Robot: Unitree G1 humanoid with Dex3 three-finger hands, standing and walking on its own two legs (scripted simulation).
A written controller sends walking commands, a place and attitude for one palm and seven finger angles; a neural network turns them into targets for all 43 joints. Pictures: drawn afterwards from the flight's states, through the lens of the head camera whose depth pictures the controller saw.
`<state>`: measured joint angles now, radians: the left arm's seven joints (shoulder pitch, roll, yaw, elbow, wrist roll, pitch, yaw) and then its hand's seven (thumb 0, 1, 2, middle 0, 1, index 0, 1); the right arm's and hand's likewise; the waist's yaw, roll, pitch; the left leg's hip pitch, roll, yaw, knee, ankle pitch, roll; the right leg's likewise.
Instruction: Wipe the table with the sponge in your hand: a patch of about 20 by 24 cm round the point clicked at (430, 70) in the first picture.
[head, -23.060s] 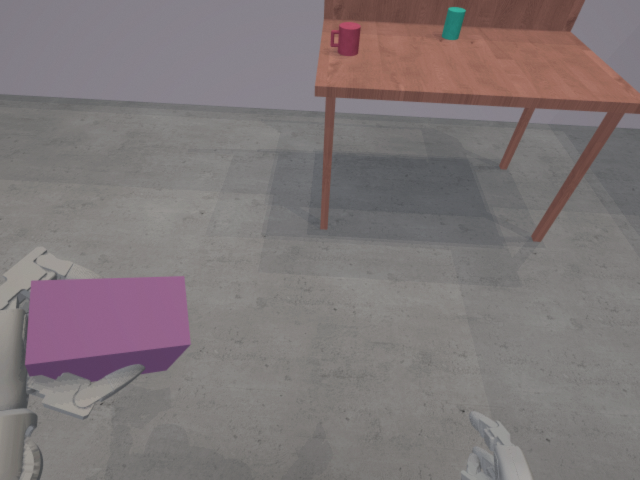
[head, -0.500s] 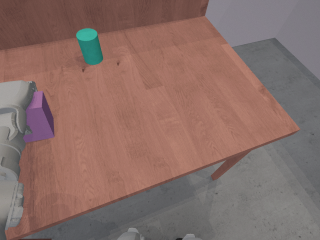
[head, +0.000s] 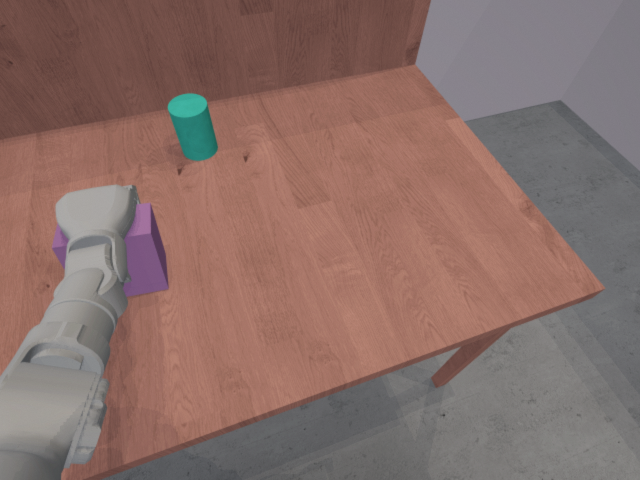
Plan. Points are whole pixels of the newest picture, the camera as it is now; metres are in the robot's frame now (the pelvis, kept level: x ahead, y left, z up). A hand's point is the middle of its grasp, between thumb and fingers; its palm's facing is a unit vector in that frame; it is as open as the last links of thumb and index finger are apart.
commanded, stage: wipe back along the middle lane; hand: left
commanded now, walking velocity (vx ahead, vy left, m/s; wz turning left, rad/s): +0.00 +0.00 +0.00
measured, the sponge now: (121, 262) +0.40 +0.31 -0.03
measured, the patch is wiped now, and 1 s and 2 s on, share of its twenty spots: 0.50 0.60 0.85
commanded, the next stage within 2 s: none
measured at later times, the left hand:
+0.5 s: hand (121, 252) +0.40 +0.29 +0.01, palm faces -0.10 +0.02 -0.99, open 10.5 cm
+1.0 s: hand (125, 282) +0.35 +0.27 +0.01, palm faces -0.04 -0.02 -1.00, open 10.5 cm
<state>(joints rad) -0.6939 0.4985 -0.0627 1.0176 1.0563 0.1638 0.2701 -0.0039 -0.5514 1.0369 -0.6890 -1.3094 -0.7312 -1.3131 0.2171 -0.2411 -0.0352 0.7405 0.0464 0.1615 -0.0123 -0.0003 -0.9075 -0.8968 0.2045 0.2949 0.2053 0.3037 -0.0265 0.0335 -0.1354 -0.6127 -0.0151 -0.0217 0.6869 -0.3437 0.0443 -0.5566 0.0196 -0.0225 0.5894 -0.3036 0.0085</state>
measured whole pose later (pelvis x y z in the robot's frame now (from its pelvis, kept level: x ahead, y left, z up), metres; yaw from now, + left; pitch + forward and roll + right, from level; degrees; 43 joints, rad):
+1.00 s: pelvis +0.00 +0.00 +0.00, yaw +0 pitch +10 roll -2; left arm -0.34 0.37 -0.14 0.61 1.01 0.32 0.29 -0.01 -0.52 1.04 -0.65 -1.33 -0.69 -1.33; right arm 0.16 -0.24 -0.01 0.66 0.07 0.16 -0.01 0.00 -0.91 -0.90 0.20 0.29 0.20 0.30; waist 0.03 0.04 -0.15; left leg -0.48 -0.02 -0.01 0.65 -0.35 0.04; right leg -0.45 0.01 -0.01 0.59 -0.32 0.00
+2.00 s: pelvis -0.01 -0.02 +0.00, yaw -1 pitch +6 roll +0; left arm -0.03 0.31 -0.19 0.28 1.03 0.41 0.30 -0.01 -0.51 1.03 -0.63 -1.34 -0.68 -1.34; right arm 0.11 -0.24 0.00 0.64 0.07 0.11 -0.01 0.01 -0.91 -0.90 0.20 0.29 0.20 0.30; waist 0.08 0.05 -0.13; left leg -0.41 -0.02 0.00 0.64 -0.34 0.03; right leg -0.40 0.02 0.01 0.63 -0.33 -0.01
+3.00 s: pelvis -0.01 -0.02 +0.00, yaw +1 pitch +6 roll -1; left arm -0.10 0.30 -0.26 0.31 1.02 0.44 0.26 -0.01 -0.51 1.04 -0.63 -1.34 -0.68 -1.34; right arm 0.11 -0.25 -0.01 0.64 0.07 0.13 -0.02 0.01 -0.91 -0.90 0.20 0.29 0.20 0.30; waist 0.09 0.06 -0.12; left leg -0.43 -0.02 -0.02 0.66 -0.34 0.02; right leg -0.41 0.01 -0.02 0.64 -0.34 -0.02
